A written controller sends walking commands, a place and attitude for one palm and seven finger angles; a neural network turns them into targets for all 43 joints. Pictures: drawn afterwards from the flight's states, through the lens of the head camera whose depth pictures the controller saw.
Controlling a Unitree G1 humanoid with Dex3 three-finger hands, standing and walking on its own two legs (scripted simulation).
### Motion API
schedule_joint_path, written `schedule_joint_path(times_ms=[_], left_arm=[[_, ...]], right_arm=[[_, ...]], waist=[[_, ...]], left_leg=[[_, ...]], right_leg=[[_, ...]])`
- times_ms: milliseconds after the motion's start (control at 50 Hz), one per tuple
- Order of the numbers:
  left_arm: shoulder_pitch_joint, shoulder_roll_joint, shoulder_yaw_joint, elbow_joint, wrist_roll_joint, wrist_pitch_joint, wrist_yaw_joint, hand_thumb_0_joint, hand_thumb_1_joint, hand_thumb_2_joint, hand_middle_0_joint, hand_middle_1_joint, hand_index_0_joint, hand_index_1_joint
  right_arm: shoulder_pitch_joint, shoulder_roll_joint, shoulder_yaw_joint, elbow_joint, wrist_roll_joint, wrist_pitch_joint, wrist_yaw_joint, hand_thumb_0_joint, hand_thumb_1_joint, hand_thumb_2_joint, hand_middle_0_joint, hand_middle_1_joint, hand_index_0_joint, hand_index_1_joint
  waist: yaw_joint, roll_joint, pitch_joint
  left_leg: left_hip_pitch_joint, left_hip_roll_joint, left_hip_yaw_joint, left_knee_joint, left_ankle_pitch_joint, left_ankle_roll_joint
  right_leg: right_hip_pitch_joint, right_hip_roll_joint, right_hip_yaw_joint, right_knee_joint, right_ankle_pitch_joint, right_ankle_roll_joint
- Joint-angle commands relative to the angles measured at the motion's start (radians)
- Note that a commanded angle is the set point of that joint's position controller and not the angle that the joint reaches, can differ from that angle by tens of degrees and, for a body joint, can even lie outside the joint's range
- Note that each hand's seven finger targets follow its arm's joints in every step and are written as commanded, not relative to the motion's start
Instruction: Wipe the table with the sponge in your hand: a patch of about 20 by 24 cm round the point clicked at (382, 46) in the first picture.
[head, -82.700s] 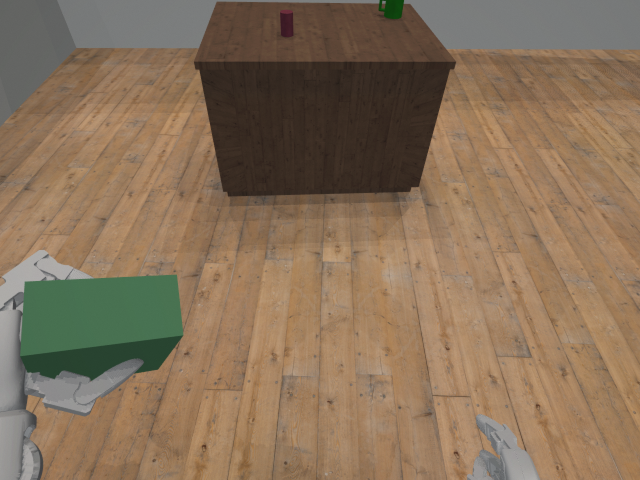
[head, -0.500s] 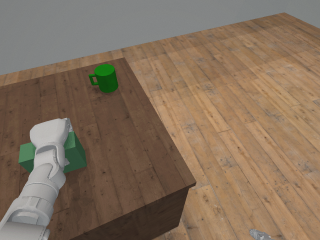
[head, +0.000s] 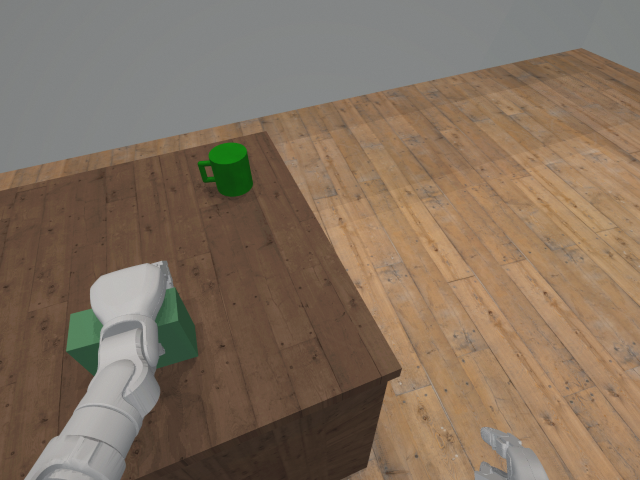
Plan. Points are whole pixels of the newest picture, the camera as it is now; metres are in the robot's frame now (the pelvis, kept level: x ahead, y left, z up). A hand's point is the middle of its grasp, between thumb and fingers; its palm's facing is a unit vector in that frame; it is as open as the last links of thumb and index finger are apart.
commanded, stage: wipe back along the first lane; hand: left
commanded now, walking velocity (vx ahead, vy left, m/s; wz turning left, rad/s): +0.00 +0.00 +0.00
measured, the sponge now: (143, 342) +0.30 +0.30 -0.03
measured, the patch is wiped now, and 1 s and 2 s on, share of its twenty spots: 0.95 1.00 1.00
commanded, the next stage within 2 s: lift the sponge slowly off the table in 0.74 s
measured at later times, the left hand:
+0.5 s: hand (150, 351) +0.26 +0.25 +0.02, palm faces -0.03 -0.08 -1.00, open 9.6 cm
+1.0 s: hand (155, 375) +0.23 +0.23 +0.02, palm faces -0.04 -0.10 -0.99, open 9.6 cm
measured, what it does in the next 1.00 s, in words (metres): stands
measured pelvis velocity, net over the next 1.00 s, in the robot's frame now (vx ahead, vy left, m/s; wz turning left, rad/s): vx -0.01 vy -0.02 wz -0.02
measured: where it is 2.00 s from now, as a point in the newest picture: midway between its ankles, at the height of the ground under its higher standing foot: outside the picture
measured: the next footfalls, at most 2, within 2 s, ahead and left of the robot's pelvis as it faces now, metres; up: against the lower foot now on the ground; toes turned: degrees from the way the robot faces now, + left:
none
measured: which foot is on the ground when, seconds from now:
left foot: down 0.00-1.00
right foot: down 0.00-1.00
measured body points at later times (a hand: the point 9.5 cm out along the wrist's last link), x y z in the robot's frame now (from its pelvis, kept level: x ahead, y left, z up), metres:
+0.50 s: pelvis +0.00 -0.01 +0.00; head -0.01 -0.04 +0.45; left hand +0.26 +0.25 +0.08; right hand +0.22 -0.24 -0.09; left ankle +0.00 +0.08 -0.73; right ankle -0.03 -0.12 -0.73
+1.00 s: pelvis -0.01 -0.02 +0.00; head -0.03 -0.05 +0.45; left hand +0.23 +0.23 +0.08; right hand +0.22 -0.24 -0.08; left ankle +0.00 +0.08 -0.73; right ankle -0.03 -0.12 -0.73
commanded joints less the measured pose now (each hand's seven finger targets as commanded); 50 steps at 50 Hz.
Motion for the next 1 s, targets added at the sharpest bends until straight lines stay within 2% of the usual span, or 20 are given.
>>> schedule_joint_path(times_ms=[0, 80, 100, 160, 180, 240, 300, 380, 400, 440, 480, 520, 660, 680, 700, 740, 860, 880, 920, 980], left_arm=[[-0.076, 0.088, 0.031, -0.145, -0.025, 0.019, -0.014, 0.000, 0.100, 1.300, -1.200, -1.600, -1.200, -1.600], [-0.031, 0.090, 0.036, -0.186, -0.027, 0.044, -0.020, 0.000, 0.100, 1.300, -1.200, -1.600, -1.200, -1.600], [-0.014, 0.059, 0.006, -0.205, -0.031, 0.045, -0.022, 0.000, 0.100, 1.300, -1.200, -1.600, -1.200, -1.600], [0.030, 0.086, 0.033, -0.225, -0.040, 0.053, -0.028, 0.000, 0.100, 1.300, -1.200, -1.600, -1.200, -1.600], [0.042, 0.115, 0.060, -0.236, -0.039, 0.056, -0.030, 0.000, 0.100, 1.300, -1.200, -1.600, -1.200, -1.600], [0.088, 0.053, 0.008, -0.279, -0.042, 0.053, -0.036, 0.000, 0.100, 1.300, -1.200, -1.600, -1.200, -1.600], [0.138, 0.036, -0.002, -0.325, -0.038, 0.048, -0.034, 0.000, 0.100, 1.300, -1.200, -1.600, -1.200, -1.600], [0.193, 0.060, 0.030, -0.363, -0.041, 0.052, -0.028, 0.000, 0.100, 1.300, -1.200, -1.600, -1.200, -1.600], [0.186, 0.019, -0.014, -0.377, -0.040, 0.054, -0.027, 0.000, 0.100, 1.300, -1.200, -1.600, -1.200, -1.600], [0.217, 0.017, -0.012, -0.393, -0.042, 0.059, -0.023, 0.000, 0.100, 1.300, -1.200, -1.600, -1.200, -1.600], [0.208, 0.058, 0.028, -0.392, -0.039, 0.068, -0.021, 0.000, 0.100, 1.300, -1.200, -1.600, -1.200, -1.600], [0.231, 0.048, 0.019, -0.402, -0.046, 0.071, -0.019, 0.000, 0.100, 1.300, -1.200, -1.600, -1.200, -1.600], [0.242, 0.029, -0.013, -0.429, -0.036, 0.079, -0.029, 0.000, 0.100, 1.300, -1.200, -1.600, -1.200, -1.600], [0.253, 0.064, 0.026, -0.428, -0.034, 0.080, -0.028, 0.000, 0.100, 1.300, -1.200, -1.600, -1.200, -1.600], [0.273, 0.020, -0.017, -0.439, -0.035, 0.078, -0.030, 0.000, 0.100, 1.300, -1.200, -1.600, -1.200, -1.600], [0.310, 0.001, -0.037, -0.457, -0.040, 0.077, -0.034, 0.000, 0.100, 1.300, -1.200, -1.600, -1.200, -1.600], [0.284, 0.027, -0.018, -0.487, -0.038, 0.076, -0.027, 0.000, 0.100, 1.300, -1.200, -1.600, -1.200, -1.600], [0.243, 0.056, 0.007, -0.508, -0.034, 0.079, -0.025, 0.000, 0.100, 1.300, -1.200, -1.600, -1.200, -1.600], [0.217, 0.028, -0.024, -0.514, -0.032, 0.083, -0.021, 0.000, 0.100, 1.300, -1.200, -1.600, -1.200, -1.600], [0.202, 0.086, 0.032, -0.527, -0.030, 0.085, -0.019, 0.000, 0.100, 1.300, -1.200, -1.600, -1.200, -1.600]], right_arm=[[-0.156, -0.134, -0.045, -0.157, 0.003, -0.049, -0.007, 0.000, -0.900, -0.900, 0.200, 0.300, 0.200, 0.300], [-0.179, -0.133, -0.041, -0.162, 0.005, -0.051, -0.005, 0.000, -0.900, -0.900, 0.200, 0.300, 0.200, 0.300], [-0.178, -0.127, -0.040, -0.166, 0.005, -0.053, -0.004, 0.000, -0.900, -0.900, 0.200, 0.300, 0.200, 0.300], [-0.187, -0.128, -0.037, -0.167, 0.004, -0.057, -0.007, 0.000, -0.900, -0.900, 0.200, 0.300, 0.200, 0.300], [-0.196, -0.132, -0.036, -0.168, 0.004, -0.056, -0.008, 0.000, -0.900, -0.900, 0.200, 0.300, 0.200, 0.300], [-0.202, -0.122, -0.034, -0.177, 0.004, -0.064, -0.004, 0.000, -0.900, -0.900, 0.200, 0.300, 0.200, 0.300], [-0.211, -0.117, -0.036, -0.183, 0.002, -0.069, 0.003, 0.000, -0.900, -0.900, 0.200, 0.300, 0.200, 0.300], [-0.230, -0.120, -0.037, -0.185, 0.000, -0.074, 0.006, 0.000, -0.900, -0.900, 0.200, 0.300, 0.200, 0.300], [-0.230, -0.112, -0.036, -0.185, 0.000, -0.074, 0.006, 0.000, -0.900, -0.900, 0.200, 0.300, 0.200, 0.300], [-0.236, -0.112, -0.037, -0.190, 0.000, -0.079, 0.008, 0.000, -0.900, -0.900, 0.200, 0.300, 0.200, 0.300], [-0.249, -0.118, -0.036, -0.183, -0.002, -0.076, 0.003, 0.000, -0.900, -0.900, 0.200, 0.300, 0.200, 0.300], [-0.252, -0.112, -0.033, -0.185, -0.001, -0.079, -0.001, 0.000, -0.900, -0.900, 0.200, 0.300, 0.200, 0.300], [-0.272, -0.107, -0.029, -0.183, -0.001, -0.084, -0.003, 0.000, -0.900, -0.900, 0.200, 0.300, 0.200, 0.300], [-0.274, -0.112, -0.031, -0.180, -0.002, -0.084, -0.003, 0.000, -0.900, -0.900, 0.200, 0.300, 0.200, 0.300], [-0.277, -0.103, -0.030, -0.186, -0.001, -0.086, -0.001, 0.000, -0.900, -0.900, 0.200, 0.300, 0.200, 0.300], [-0.280, -0.101, -0.029, -0.194, -0.001, -0.089, 0.005, 0.000, -0.900, -0.900, 0.200, 0.300, 0.200, 0.300], [-0.288, -0.104, -0.029, -0.188, -0.003, -0.090, 0.004, 0.000, -0.900, -0.900, 0.200, 0.300, 0.200, 0.300], [-0.296, -0.109, -0.030, -0.185, -0.003, -0.088, 0.001, 0.000, -0.900, -0.900, 0.200, 0.300, 0.200, 0.300], [-0.297, -0.101, -0.032, -0.187, -0.002, -0.093, -0.003, 0.000, -0.900, -0.900, 0.200, 0.300, 0.200, 0.300], [-0.306, -0.107, -0.030, -0.179, -0.006, -0.095, -0.008, 0.000, -0.900, -0.900, 0.200, 0.300, 0.200, 0.300]], waist=[[0.013, -0.077, -0.162], [0.020, -0.068, -0.145], [0.016, -0.067, -0.147], [0.021, -0.107, -0.144], [0.028, -0.086, -0.141], [0.019, -0.099, -0.112], [0.026, -0.068, -0.120], [0.038, -0.085, -0.111], [0.027, -0.097, -0.097], [0.035, -0.090, -0.102], [0.042, -0.111, -0.090], [0.041, -0.127, -0.091], [0.040, -0.105, -0.074], [0.048, -0.098, -0.075], [0.045, -0.080, -0.070], [0.048, -0.091, -0.060], [0.047, -0.118, -0.053], [0.048, -0.087, -0.052], [0.044, -0.084, -0.052], [0.058, -0.077, -0.076]], left_leg=[[0.159, 0.026, -0.056, -0.069, 0.298, -0.010], [0.156, 0.028, -0.060, -0.075, 0.308, -0.012], [0.165, 0.025, -0.055, -0.071, 0.310, -0.010], [0.157, 0.019, -0.044, -0.072, 0.303, -0.004], [0.155, 0.019, -0.045, -0.077, 0.308, -0.005], [0.159, 0.018, -0.040, -0.075, 0.317, -0.004], [0.170, 0.020, -0.044, -0.075, 0.339, -0.006], [0.160, 0.020, -0.046, -0.085, 0.320, -0.008], [0.167, 0.020, -0.041, -0.083, 0.310, -0.005], [0.170, 0.018, -0.037, -0.082, 0.304, -0.003], [0.158, 0.016, -0.041, -0.093, 0.277, -0.005], [0.157, 0.011, -0.031, -0.093, 0.258, -0.002], [0.166, 0.007, -0.029, -0.097, 0.238, 0.000], [0.164, 0.010, -0.038, -0.104, 0.236, -0.002], [0.168, 0.008, -0.030, -0.100, 0.238, -0.001], [0.165, 0.010, -0.033, -0.101, 0.235, 0.000], [0.162, 0.009, -0.033, -0.106, 0.212, 0.001], [0.169, 0.011, -0.043, -0.117, 0.206, 0.000], [0.186, 0.011, -0.037, -0.112, 0.202, 0.005], [0.193, 0.009, -0.042, -0.122, 0.210, 0.003]], right_leg=[[0.062, 0.022, -0.008, -0.049, 0.303, -0.067], [0.069, 0.022, 0.000, -0.049, 0.316, -0.070], [0.075, 0.021, -0.005, -0.047, 0.323, -0.067], [0.106, 0.018, 0.009, -0.058, 0.367, -0.063], [0.116, 0.018, 0.020, -0.059, 0.378, -0.067], [0.110, 0.017, 0.014, -0.057, 0.400, -0.063], [0.113, 0.017, 0.015, -0.047, 0.403, -0.066], [0.124, 0.019, 0.033, -0.056, 0.406, -0.067], [0.113, 0.018, 0.024, -0.056, 0.393, -0.063], [0.118, 0.018, 0.024, -0.057, 0.391, -0.064], [0.122, 0.020, 0.045, -0.069, 0.375, -0.067], [0.135, 0.015, 0.039, -0.071, 0.371, -0.060], [0.126, 0.015, 0.052, -0.081, 0.344, -0.061], [0.129, 0.019, 0.063, -0.081, 0.326, -0.067], [0.129, 0.016, 0.050, -0.075, 0.325, -0.064], [0.124, 0.017, 0.050, -0.078, 0.321, -0.064], [0.122, 0.017, 0.061, -0.086, 0.306, -0.061], [0.116, 0.022, 0.071, -0.090, 0.279, -0.067], [0.107, 0.020, 0.054, -0.090, 0.259, -0.063], [0.136, 0.021, 0.072, -0.094, 0.276, -0.067]])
